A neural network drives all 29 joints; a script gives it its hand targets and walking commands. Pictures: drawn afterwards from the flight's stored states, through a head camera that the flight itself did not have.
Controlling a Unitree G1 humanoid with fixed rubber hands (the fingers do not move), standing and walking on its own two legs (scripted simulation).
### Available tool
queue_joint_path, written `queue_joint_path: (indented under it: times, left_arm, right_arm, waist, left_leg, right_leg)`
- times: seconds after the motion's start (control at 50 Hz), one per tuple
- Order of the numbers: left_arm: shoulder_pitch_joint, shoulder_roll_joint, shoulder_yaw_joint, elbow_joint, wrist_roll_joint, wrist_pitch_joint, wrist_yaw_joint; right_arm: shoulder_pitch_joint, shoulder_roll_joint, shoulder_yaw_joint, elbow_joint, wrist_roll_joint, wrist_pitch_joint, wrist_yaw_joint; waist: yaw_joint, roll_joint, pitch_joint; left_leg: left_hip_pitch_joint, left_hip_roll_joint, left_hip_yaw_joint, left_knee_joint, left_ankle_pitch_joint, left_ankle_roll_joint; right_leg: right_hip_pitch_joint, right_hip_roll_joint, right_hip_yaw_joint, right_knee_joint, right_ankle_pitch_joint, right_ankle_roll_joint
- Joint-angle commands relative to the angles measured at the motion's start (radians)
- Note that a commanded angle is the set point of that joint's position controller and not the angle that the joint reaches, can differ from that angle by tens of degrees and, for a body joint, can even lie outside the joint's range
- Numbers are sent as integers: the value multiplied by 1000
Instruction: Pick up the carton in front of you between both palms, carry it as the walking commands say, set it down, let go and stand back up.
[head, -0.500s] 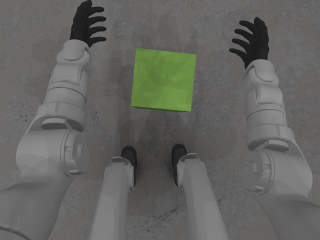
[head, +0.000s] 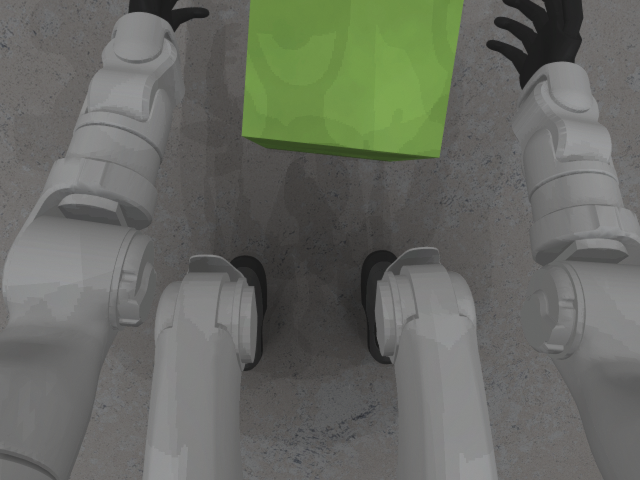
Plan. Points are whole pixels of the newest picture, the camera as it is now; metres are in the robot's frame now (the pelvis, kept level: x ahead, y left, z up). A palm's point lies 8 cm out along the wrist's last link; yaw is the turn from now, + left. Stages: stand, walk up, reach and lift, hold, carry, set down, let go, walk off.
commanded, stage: reach and lift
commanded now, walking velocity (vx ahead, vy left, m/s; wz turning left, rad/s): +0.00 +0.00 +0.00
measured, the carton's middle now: (341, 74) +0.53 -0.05 -0.29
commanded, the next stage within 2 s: none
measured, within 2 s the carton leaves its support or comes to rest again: leaves its support in 1.06 s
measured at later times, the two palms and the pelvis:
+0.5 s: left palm (182, 45) +0.55 +0.14 -0.23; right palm (486, 69) +0.52 -0.21 -0.23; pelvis +0.00 +0.00 -0.05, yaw +0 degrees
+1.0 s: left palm (211, 42) +0.55 +0.11 -0.22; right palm (471, 61) +0.52 -0.19 -0.22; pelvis +0.00 +0.00 -0.05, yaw +0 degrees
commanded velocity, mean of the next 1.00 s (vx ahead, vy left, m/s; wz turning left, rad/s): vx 0.00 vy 0.00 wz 0.00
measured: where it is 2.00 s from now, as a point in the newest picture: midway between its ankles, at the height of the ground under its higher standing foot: (315, 328)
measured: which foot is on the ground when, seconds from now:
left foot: down 0.00-1.00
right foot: down 0.00-1.00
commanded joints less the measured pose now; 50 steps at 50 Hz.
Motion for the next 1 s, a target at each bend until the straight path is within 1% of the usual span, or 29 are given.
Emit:
queue_joint_path:
  times: [0.0, 0.02, 0.06, 0.16, 0.22, 0.26, 0.34, 0.36, 0.38, 0.4, 0.42, 0.44, 0.48, 0.54, 0.6, 0.64, 0.66, 0.7, 0.72, 0.76, 0.78, 0.82, 0.84, 0.86, 0.88, 0.92, 0.94, 0.96, 0.98]
  left_arm:
    - [-318, 115, 16, 13, -6, -27, -3]
    - [-332, 121, 10, 27, 2, -35, -5]
    - [-345, 118, 7, 59, -5, -48, -9]
    - [-398, 153, -11, 62, -32, -83, -11]
    - [-429, 151, -38, 2, -34, -98, -5]
    - [-414, 154, -33, 4, -40, -101, -1]
    - [-337, 123, -46, 28, -64, -107, -3]
    - [-323, 89, -68, 13, -82, -105, -4]
    - [-308, 98, -62, 24, -73, -105, -2]
    - [-304, 90, -68, 17, -78, -105, -1]
    - [-298, 89, -57, 29, -68, -104, -2]
    - [-288, 70, -50, 45, -67, -102, -1]
    - [-300, 86, -34, 34, -49, -107, 0]
    - [-326, 67, -45, 55, -57, -104, 2]
    - [-358, 76, -35, 47, -52, -103, 7]
    - [-369, 29, -60, 64, -55, -105, 7]
    - [-382, 27, -65, 67, -47, -110, 9]
    - [-419, -59, -90, 54, -56, -112, 3]
    - [-436, -72, -91, 58, -38, -116, 2]
    - [-461, -189, -86, 72, -18, -111, -14]
    - [-519, -383, -144, 43, -26, -105, -46]
    - [-625, -686, -176, 50, -1, -81, -120]
    - [-611, -778, -152, 58, 35, -68, -149]
    - [-618, -829, -124, 44, 66, -55, -177]
    - [-614, -886, -121, 30, 70, -46, -195]
    - [-621, -949, -116, -19, 76, -32, -221]
    - [-636, -967, -134, -56, 64, -29, -229]
    - [-617, -1003, -124, -58, 69, -21, -234]
    - [-627, -1041, -134, -92, 58, -11, -245]
  right_arm:
    - [-296, -138, 6, -2, 1, -27, -10]
    - [-309, -147, 5, 27, 3, -31, -9]
    - [-343, -130, 27, 37, 13, -46, -9]
    - [-384, -157, 45, 64, 22, -73, -22]
    - [-405, -160, 57, 37, 45, -86, -28]
    - [-389, -156, 80, 56, 60, -88, -31]
    - [-343, -136, 89, 50, 60, -94, -33]
    - [-324, -138, 88, 44, 56, -96, -36]
    - [-315, -121, 100, 54, 63, -93, -37]
    - [-302, -113, 96, 60, 55, -94, -36]
    - [-304, -99, 100, 56, 57, -91, -34]
    - [-290, -98, 94, 79, 46, -92, -35]
    - [-303, -99, 81, 58, 36, -93, -32]
    - [-336, -92, 88, 71, 35, -92, -30]
    - [-380, -96, 107, 54, 46, -91, -33]
    - [-410, -56, 128, 50, 59, -91, -29]
    - [-422, -14, 153, 59, 71, -89, -28]
    - [-437, 31, 164, 71, 63, -94, -22]
    - [-450, 64, 169, 93, 61, -93, -20]
    - [-508, 173, 184, 64, 40, -94, 0]
    - [-555, 370, 231, 68, 48, -84, 35]
    - [-689, 634, 248, 44, 12, -66, 108]
    - [-733, 706, 244, 21, -12, -51, 139]
    - [-765, 771, 248, 11, -29, -31, 174]
    - [-784, 809, 244, -16, -44, -22, 193]
    - [-771, 885, 248, -46, -45, 0, 220]
    - [-751, 927, 251, -67, -46, 7, 228]
    - [-761, 955, 266, -101, -38, 13, 232]
    - [-778, 985, 274, -129, -36, 25, 240]
  waist:
    - [-44, -1, -1066]
    - [-27, 20, -1043]
    - [-22, 15, -1013]
    - [-36, 11, -1030]
    - [-25, 66, -1057]
    - [-10, 51, -1074]
    - [-21, 30, -1094]
    - [-35, 31, -1118]
    - [-15, 44, -1108]
    - [-39, 23, -1092]
    - [-18, 32, -1048]
    - [-31, 6, -1011]
    - [-22, 28, -991]
    - [-29, 19, -979]
    - [-12, -1, -982]
    - [-6, 11, -974]
    - [11, 25, -979]
    - [-8, 10, -950]
    - [2, 44, -944]
    - [-12, 23, -971]
    - [7, 47, -984]
    - [-12, 48, -927]
    - [-11, 59, -901]
    - [11, 40, -876]
    - [-3, 39, -888]
    - [8, 26, -926]
    - [-4, 36, -950]
    - [5, 30, -988]
    - [-16, 19, -1033]
  left_leg:
    - [596, 17, 54, -105, 79, 3]
    - [583, 18, 57, -89, 71, 2]
    - [556, 22, 51, -64, 99, 3]
    - [541, 25, 55, 18, 168, 4]
    - [564, 23, 67, 41, 212, 0]
    - [568, 24, 68, 58, 252, -1]
    - [571, 15, 65, 73, 305, -2]
    - [592, 12, 64, 72, 312, -4]
    - [599, 9, 72, 69, 306, -5]
    - [581, 8, 63, 57, 291, -4]
    - [548, 6, 66, 51, 269, -2]
    - [500, 6, 66, 42, 236, -2]
    - [522, 8, 57, 40, 229, 2]
    - [539, 6, 53, 29, 217, 3]
    - [515, 5, 60, 26, 180, 7]
    - [538, 3, 54, 12, 185, 11]
    - [547, 1, 58, 13, 184, 10]
    - [532, -9, 50, 2, 170, 13]
    - [543, -11, 51, 2, 174, 12]
    - [565, -23, 50, 16, 197, 13]
    - [590, -41, 50, 11, 216, 17]
    - [547, -59, 52, 25, 211, 17]
    - [537, -67, 54, 25, 200, 16]
    - [500, -79, 67, 28, 180, 20]
    - [494, -85, 77, 41, 180, 24]
    - [487, -91, 87, 44, 206, 32]
    - [482, -91, 91, 54, 229, 28]
    - [506, -91, 92, 62, 260, 33]
    - [507, -93, 91, 64, 283, 33]
  right_leg:
    - [525, -28, -101, -118, 139, 16]
    - [519, -31, -92, -104, 130, 13]
    - [519, -30, -88, -72, 163, 13]
    - [559, -26, -73, -11, 247, 8]
    - [590, -20, -64, 15, 303, 1]
    - [627, -16, -61, 39, 350, 2]
    - [646, -10, -67, 60, 404, 4]
    - [653, -8, -72, 53, 406, 3]
    - [645, -6, -67, 48, 395, 4]
    - [641, -7, -78, 47, 389, 5]
    - [612, -10, -69, 42, 364, 3]
    - [612, -9, -72, 33, 341, 3]
    - [550, -11, -71, 32, 310, 5]
    - [525, -15, -74, 21, 278, 4]
    - [546, -13, -71, 8, 242, 6]
    - [521, -8, -79, 13, 236, 5]
    - [526, -6, -71, 11, 235, 4]
    - [518, 5, -78, 5, 220, 0]
    - [513, 12, -72, 4, 227, -1]
    - [515, 28, -76, 8, 242, -3]
    - [511, 39, -80, 14, 258, -6]
    - [460, 56, -85, 25, 244, -16]
    - [440, 61, -96, 37, 226, -13]
    - [446, 67, -92, 35, 198, -13]
    - [449, 73, -101, 35, 193, -13]
    - [461, 81, -113, 45, 230, -11]
    - [489, 84, -109, 51, 268, -16]
    - [491, 88, -112, 57, 293, -12]
    - [527, 88, -116, 58, 330, -18]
